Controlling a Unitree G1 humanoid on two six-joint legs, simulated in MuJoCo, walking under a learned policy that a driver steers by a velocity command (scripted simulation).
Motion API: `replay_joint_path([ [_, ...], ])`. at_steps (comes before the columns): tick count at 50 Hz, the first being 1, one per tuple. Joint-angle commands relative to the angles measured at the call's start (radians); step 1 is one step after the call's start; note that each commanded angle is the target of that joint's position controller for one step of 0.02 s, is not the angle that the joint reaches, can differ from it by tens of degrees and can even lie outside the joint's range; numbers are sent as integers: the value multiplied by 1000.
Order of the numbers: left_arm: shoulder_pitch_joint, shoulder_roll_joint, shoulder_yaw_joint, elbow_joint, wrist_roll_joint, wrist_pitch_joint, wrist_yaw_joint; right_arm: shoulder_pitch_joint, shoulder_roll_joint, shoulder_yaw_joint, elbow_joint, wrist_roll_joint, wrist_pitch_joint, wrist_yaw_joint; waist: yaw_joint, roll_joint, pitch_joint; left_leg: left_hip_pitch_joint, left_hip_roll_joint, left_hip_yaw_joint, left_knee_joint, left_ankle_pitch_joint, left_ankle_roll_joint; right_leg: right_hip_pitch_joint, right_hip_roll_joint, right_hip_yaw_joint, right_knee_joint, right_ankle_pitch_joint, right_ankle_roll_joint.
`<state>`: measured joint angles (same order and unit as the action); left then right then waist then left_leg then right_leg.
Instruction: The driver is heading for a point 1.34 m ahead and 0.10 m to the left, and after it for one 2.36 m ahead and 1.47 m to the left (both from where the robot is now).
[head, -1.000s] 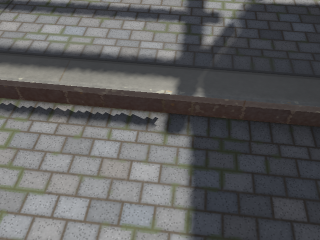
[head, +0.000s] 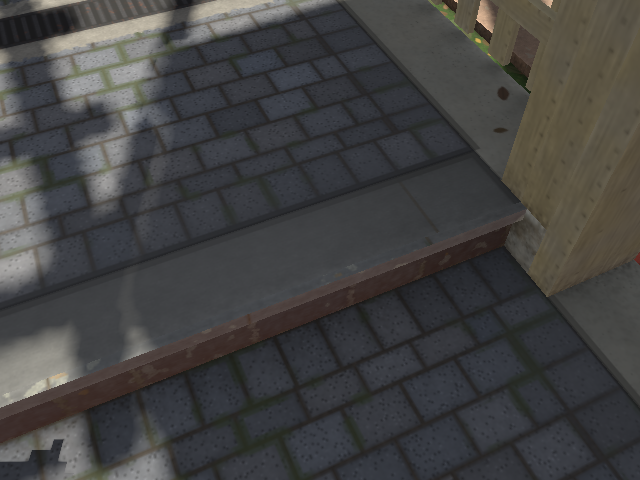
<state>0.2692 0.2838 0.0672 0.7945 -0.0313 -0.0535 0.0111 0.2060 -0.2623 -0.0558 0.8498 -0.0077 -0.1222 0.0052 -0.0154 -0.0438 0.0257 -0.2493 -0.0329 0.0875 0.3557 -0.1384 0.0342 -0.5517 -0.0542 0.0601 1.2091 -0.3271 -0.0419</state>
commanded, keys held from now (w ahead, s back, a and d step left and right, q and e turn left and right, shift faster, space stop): w+e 0.02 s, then w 0.46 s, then w+q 0.52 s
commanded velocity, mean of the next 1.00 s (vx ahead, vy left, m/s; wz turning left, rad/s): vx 0.50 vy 0.00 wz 0.04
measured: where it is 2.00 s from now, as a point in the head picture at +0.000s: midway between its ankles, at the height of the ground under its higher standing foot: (321, 184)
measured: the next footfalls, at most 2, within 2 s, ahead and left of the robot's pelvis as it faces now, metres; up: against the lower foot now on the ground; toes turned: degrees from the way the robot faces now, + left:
right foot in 0.32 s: +0.33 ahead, -0.18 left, +0.00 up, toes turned -9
left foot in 0.84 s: +0.59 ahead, +0.02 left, +0.00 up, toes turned +6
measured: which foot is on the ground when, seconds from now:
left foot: down 0.00-0.34, up 0.36-0.82, down 0.84-1.00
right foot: up 0.00-0.30, down 0.32-0.84, up 0.86-1.00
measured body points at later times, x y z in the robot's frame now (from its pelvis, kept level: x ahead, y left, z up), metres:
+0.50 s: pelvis +0.27 -0.08 +0.00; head +0.30 -0.11 +0.45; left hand +0.38 +0.17 -0.11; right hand +0.32 -0.35 -0.14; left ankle +0.26 +0.07 -0.66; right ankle +0.29 -0.17 -0.74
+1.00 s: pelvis +0.53 -0.04 +0.00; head +0.57 -0.02 +0.44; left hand +0.61 +0.21 -0.14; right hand +0.64 -0.30 -0.12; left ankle +0.55 +0.02 -0.74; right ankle +0.49 -0.19 -0.64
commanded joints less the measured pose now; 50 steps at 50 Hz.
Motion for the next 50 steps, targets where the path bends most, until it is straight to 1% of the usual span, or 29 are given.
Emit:
replay_joint_path([
  [1, 26, 5, -1, -87, 4, 7, -3, -19, -110, -27, -34, 6, -20, 4, 25, 99, -3, 65, 303, -217, -242, 99, 189, -135, -95, 48, -46, 67, 5],
  [4, -30, 4, -9, -117, 15, -2, -10, 23, -140, -35, -9, 5, -17, 6, 14, 75, -10, 99, 292, -134, -247, 179, 197, -157, -86, 52, -203, 204, 9],
  [7, -150, -2, -21, -150, 18, -18, -31, 40, -157, -33, 2, 17, -6, 6, -19, 75, 11, 95, 252, -43, -237, 185, 165, -91, -58, -20, -426, 342, 4],
  [12, -284, 29, -22, -216, 10, -24, -55, 134, -200, -38, 49, 39, 24, 6, -50, 109, 41, 243, 317, -62, -180, 158, 134, -73, -27, -72, -601, 235, -24],
  [13, -275, 41, -17, -221, 13, -26, -57, 138, -207, -39, 55, 42, 33, 5, -36, 121, 33, 270, 326, -60, -143, 225, 125, -42, -9, -88, -627, 192, -40],
  [14, -216, 62, -5, -209, 18, -28, -56, 123, -216, -38, 56, 43, 40, 2, 11, 130, -1, 270, 315, -36, -56, 378, 106, 63, 23, -116, -668, 187, -60],
  [15, -80, 103, 20, -166, 22, -28, -52, 125, -203, -31, 59, 39, 46, 0, 81, 118, -83, 235, 273, 10, 118, 531, 81, 263, 66, -144, -703, 214, -85],
  [16, 104, 174, 53, -119, 24, -24, -38, 125, -168, -15, 44, 22, 43, -5, 159, 76, -199, 65, 224, 47, 372, 451, 40, 554, 3, -50, -672, 252, -127],
  [17, 211, 310, 80, -103, 35, -20, -28, 212, -42, 29, 1, 0, 22, 5, 128, -190, -337, -374, 69, 58, 805, -86, -32, 942, -289, 446, -737, 152, -293],
  [18, 284, 215, 52, -82, 118, -15, -19, 211, -96, 4, 20, -36, 28, 11, 155, -114, -445, -423, 18, -65, 951, -404, -9, 922, -383, 645, -886, 293, -268],
  [19, 194, 201, 47, -78, 115, -18, -20, 127, -103, 2, -1, -22, 34, 13, 108, -62, -292, -479, 80, -102, 977, -315, 10, 814, -318, 459, -866, 338, -234],
  [20, 115, 135, 30, -73, 91, -24, -20, 81, -85, 11, -10, -18, 30, 21, 73, -27, -164, -461, 124, -105, 890, -235, 13, 649, -268, 337, -890, 332, -201],
  [21, 64, 95, 15, -69, 74, -28, -23, 77, -80, 12, -3, -21, 38, 25, 37, -35, -91, -397, 152, -106, 805, -204, 12, 518, -223, 250, -935, 351, -162],
  [22, 29, 75, 6, -65, 60, -31, -25, 107, -81, 12, 5, -34, 55, 28, 2, -65, -74, -323, 161, -105, 757, -186, 7, 433, -192, 194, -971, 353, -140],
  [25, 33, 92, 11, -33, 52, -51, -26, 123, -62, 16, 19, -37, 81, 41, -24, -56, -67, -290, 143, -80, 720, -116, -3, 391, -172, 114, -1042, 382, -165],
  [27, 58, 87, 11, -4, 51, -53, -24, 46, -51, 20, 0, -35, 84, 49, -5, -52, -25, -366, 159, -90, 665, -49, -1, 415, -178, 74, -1096, 302, -173],
  [30, 90, 79, 9, 32, 59, -59, -24, -68, -51, 20, -34, -35, 80, 54, 26, -26, 27, -405, 142, -110, 533, 51, -3, 440, -175, -13, -1127, 301, -154],
  [33, 104, 87, 10, 60, 58, -66, -18, -140, -38, 24, -58, -31, 76, 61, 39, -29, 43, -374, 122, -93, 394, 127, 2, 474, -174, -95, -1127, 338, -131],
  [36, 123, 78, 6, 87, 57, -67, -10, -184, -37, 27, -77, -38, 74, 67, 47, -35, 60, -328, 109, -50, 294, 110, 28, 521, -190, -143, -1091, 378, -105],
  [39, 126, 103, 8, 100, 59, -55, 3, -130, -45, 18, -75, -38, 70, 57, 28, -32, 21, -240, 43, 18, 273, -19, 71, 583, -196, -193, -907, 734, -88],
  [40, 124, 102, 6, 104, 70, -48, 2, -31, -45, 10, -46, -39, 67, 49, -13, -51, -39, -141, 0, 42, 280, -60, 98, 591, -183, -219, -748, 908, -83],
  [41, 99, 110, 7, 90, 67, -39, 1, 113, -61, -3, 4, -45, 59, 40, -69, -11, -106, 3, -57, 63, 201, -47, 117, 553, -145, -257, -535, 944, -62],
  [42, 90, 123, 7, 61, 62, -42, 1, 235, -143, -33, 27, -64, 49, 27, -120, 67, -170, 207, 37, -85, 150, -24, 157, 375, -123, -258, -273, 718, -28],
  [43, 160, -10, -24, 1, 42, -52, -16, 245, -299, -73, 12, -67, 49, 16, -45, 367, -239, 476, 361, -612, 76, 139, 329, -35, 61, -260, 124, -70, 34],
  [44, 114, 49, -18, 15, 67, -53, -12, 246, -269, -73, 15, -15, 60, 21, -69, 236, -287, 485, 372, -808, -50, 116, 355, -138, 74, -36, 200, -165, 23],
  [45, 37, 55, -16, -7, 64, -57, -18, 190, -224, -65, 8, -10, 68, 14, -46, 146, -146, 381, 348, -649, -40, 48, 330, -196, 17, -20, 200, -79, 13],
  [46, 4, 51, -21, -10, 69, -63, -18, 136, -158, -49, -8, -11, 71, 12, -28, 70, -77, 266, 306, -554, -60, 102, 293, -171, -17, -25, 114, 0, 11],
  [48, 0, 38, -24, -17, 83, -35, -16, 83, -106, -32, -26, -5, 67, 3, 27, 74, -44, 129, 230, -423, -91, 309, 240, -55, -40, -30, 8, 26, 32],
  [50, 28, 18, -28, -9, 92, -2, -21, 85, -118, -34, -34, -2, 48, -1, 55, 81, -82, 79, 191, -334, -67, 563, 239, 9, -21, -58, -1, 27, 60],
])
